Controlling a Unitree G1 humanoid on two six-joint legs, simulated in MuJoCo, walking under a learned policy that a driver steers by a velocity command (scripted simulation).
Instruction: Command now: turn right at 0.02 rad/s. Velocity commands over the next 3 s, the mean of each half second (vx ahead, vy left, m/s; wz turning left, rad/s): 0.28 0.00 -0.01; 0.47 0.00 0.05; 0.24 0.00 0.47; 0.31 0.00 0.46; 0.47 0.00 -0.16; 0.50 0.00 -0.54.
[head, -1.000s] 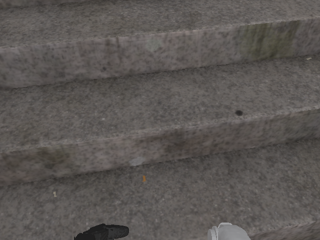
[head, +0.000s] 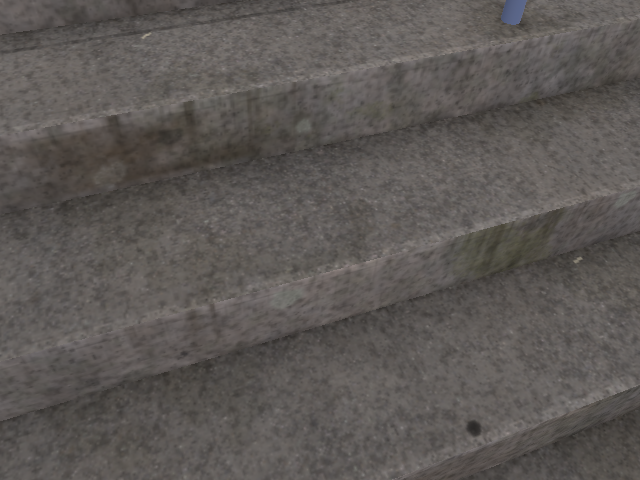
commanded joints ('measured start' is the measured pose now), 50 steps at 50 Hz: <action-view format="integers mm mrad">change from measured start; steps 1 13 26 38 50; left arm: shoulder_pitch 53 360 524 495 272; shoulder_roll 37 104 65 71 7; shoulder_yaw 5 38 60 8 -3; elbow -66 64 140 260 124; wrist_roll -3 0 0 -37 16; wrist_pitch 6 -66 -147 -139 -103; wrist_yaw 4 -19 -14 12 -99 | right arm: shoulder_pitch -102 -151 -303 -616 -176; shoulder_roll -136 -121 -93 19 43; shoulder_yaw -41 -74 -55 52 52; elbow -96 -167 -203 -484 16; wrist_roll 3 -18 -25 19 -36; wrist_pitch -19 -23 -24 18 -44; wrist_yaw -38 21 57 47 142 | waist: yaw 73 66 110 64 153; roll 143 -84 -15 -9 26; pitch -18 103 31 130 -53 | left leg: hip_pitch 163 -249 -495 -348 -62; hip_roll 191 -30 39 84 195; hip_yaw -434 -90 -13 101 -600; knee -410 266 574 526 -648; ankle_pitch -6 38 189 -93 -270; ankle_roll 194 17 -11 158 145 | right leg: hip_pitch -49 577 841 499 -306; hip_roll -66 -421 -303 -284 -38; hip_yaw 66 769 330 34 291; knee -161 -1536 -1433 -1707 413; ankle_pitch -3 -781 -211 428 430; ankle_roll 27 -108 -256 -174 -274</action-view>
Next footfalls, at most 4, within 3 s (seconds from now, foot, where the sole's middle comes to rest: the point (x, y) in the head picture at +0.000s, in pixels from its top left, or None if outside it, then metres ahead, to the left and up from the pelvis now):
0.20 right None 0.16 -0.13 -0.71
0.84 left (272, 422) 0.52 0.08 -0.54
1.40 right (347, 209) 0.87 -0.06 -0.37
2.22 left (69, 84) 1.01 0.45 -0.20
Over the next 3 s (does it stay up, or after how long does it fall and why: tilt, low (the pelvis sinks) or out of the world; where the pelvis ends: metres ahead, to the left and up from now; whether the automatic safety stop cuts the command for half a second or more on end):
stays up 1.29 0.34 0.63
